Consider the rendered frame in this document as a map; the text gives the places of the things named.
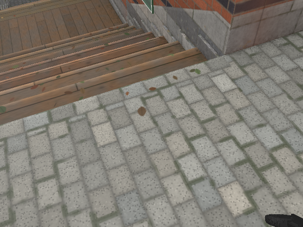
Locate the robot right hand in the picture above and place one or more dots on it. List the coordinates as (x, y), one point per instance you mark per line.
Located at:
(278, 220)

